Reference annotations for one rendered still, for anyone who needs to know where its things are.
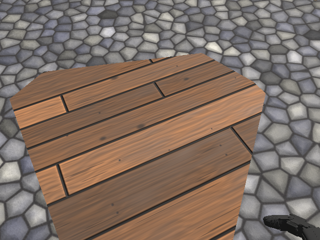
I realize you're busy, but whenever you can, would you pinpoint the right robot hand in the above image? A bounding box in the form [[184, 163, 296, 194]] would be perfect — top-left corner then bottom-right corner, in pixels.
[[263, 213, 320, 240]]

